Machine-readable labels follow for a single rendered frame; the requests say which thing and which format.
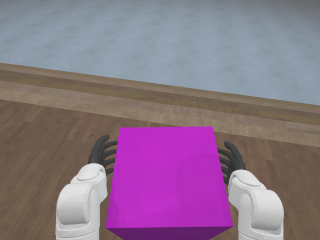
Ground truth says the robot left hand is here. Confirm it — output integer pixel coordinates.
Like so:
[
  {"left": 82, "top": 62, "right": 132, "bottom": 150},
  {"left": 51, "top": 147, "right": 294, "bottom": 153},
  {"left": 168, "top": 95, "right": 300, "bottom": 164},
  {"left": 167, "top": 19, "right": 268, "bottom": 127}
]
[{"left": 88, "top": 134, "right": 118, "bottom": 176}]

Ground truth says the left robot forearm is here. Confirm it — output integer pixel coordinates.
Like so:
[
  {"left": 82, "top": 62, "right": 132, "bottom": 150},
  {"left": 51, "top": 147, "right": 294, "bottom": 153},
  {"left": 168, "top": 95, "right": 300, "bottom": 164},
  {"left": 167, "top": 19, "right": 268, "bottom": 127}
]
[{"left": 55, "top": 163, "right": 108, "bottom": 240}]

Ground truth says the carton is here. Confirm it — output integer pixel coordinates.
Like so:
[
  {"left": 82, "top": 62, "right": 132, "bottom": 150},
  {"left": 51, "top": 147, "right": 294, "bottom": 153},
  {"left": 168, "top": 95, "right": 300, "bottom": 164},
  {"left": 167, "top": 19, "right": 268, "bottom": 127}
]
[{"left": 105, "top": 126, "right": 233, "bottom": 240}]

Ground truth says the robot right hand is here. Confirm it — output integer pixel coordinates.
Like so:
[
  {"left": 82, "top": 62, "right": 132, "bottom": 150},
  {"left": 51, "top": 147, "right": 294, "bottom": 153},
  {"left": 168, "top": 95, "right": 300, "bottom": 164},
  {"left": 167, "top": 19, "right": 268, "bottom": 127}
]
[{"left": 217, "top": 141, "right": 246, "bottom": 186}]

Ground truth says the right robot forearm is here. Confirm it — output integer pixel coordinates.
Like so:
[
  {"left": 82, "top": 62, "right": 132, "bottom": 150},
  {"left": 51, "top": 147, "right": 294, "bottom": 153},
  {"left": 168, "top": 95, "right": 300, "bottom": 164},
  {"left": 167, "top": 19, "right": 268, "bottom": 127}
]
[{"left": 228, "top": 169, "right": 284, "bottom": 240}]

